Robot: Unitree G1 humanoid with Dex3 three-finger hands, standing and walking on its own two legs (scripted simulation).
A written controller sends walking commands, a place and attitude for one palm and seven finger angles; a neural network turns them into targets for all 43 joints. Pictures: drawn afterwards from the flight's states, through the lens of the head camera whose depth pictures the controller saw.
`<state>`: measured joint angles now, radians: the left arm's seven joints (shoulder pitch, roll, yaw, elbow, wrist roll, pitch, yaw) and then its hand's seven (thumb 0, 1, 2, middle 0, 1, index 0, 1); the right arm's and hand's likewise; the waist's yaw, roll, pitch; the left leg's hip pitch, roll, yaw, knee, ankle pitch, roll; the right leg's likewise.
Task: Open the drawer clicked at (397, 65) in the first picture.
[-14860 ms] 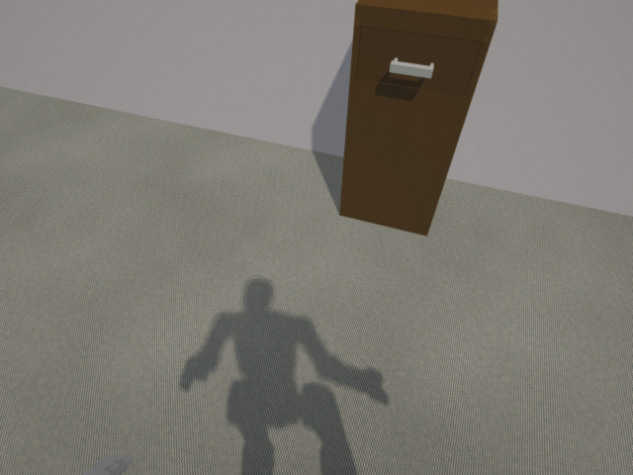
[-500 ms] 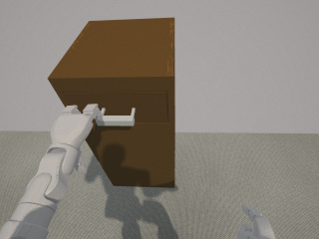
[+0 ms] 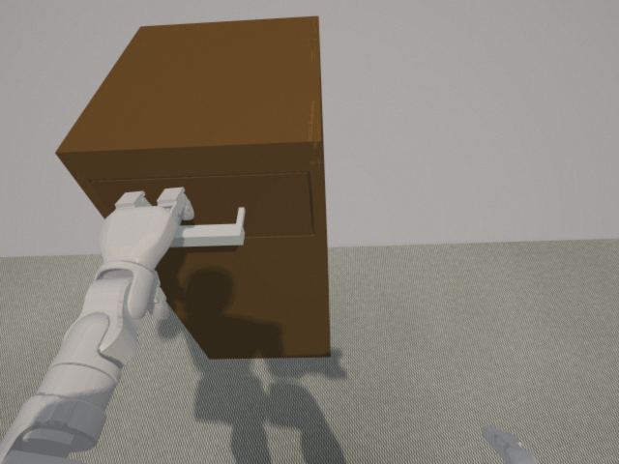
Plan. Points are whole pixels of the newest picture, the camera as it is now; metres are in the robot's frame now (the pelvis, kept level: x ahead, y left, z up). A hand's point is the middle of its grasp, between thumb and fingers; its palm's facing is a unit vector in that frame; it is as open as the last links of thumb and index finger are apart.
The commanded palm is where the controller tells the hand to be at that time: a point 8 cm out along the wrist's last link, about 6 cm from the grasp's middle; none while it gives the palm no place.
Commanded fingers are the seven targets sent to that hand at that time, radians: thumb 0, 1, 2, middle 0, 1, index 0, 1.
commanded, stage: move the hooked fingers above the handle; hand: left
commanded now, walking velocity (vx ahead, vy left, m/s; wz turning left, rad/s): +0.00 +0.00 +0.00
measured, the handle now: (207, 224) +0.49 +0.23 -0.02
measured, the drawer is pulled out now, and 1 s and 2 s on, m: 0.00 0.00 0.00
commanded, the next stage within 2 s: none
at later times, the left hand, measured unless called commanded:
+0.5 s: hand (177, 233) +0.42 +0.24 +0.05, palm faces -0.01 +0.00 -1.00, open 13.9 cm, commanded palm +0.40 +0.23 +0.10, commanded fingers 0.00 -0.50 0.30 -0.30 -1.20 -0.30 -1.20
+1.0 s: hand (180, 225) +0.44 +0.24 +0.04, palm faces -0.03 +0.00 -1.00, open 13.8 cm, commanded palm +0.42 +0.23 +0.10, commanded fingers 0.00 -0.50 0.30 -0.30 -1.20 -0.30 -1.20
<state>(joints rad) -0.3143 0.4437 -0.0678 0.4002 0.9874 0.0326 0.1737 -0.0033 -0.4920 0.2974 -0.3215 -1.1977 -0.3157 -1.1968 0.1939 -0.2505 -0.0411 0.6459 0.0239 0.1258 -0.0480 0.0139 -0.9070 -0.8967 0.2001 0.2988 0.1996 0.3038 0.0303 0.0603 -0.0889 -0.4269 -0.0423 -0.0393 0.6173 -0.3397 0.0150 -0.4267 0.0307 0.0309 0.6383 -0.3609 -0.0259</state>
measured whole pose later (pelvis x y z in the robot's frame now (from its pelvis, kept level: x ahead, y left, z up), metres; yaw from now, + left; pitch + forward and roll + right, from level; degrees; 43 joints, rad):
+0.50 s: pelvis -0.01 +0.01 -0.01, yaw +0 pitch +12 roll +0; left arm -0.62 0.43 -0.11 0.77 1.05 0.04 0.23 0.00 -0.49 0.30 -0.32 -1.20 -0.32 -1.20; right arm 0.27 -0.24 -0.05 0.66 0.02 0.13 -0.04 0.01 -0.91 -0.90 0.20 0.30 0.20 0.30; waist -0.02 0.05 -0.11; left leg -0.54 -0.05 -0.03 0.68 -0.34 0.03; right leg -0.53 0.03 0.04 0.68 -0.35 -0.01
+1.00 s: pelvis -0.01 +0.01 -0.01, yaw -2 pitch +14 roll +0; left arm -0.66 0.46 -0.04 0.92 1.05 0.02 0.28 0.00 -0.49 0.30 -0.34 -1.21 -0.33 -1.20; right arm 0.35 -0.25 -0.06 0.69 0.02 0.13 -0.03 0.01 -0.91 -0.90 0.20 0.30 0.20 0.30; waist -0.06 0.06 -0.14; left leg -0.58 -0.03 -0.02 0.68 -0.35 0.02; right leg -0.57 0.05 0.05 0.67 -0.34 -0.01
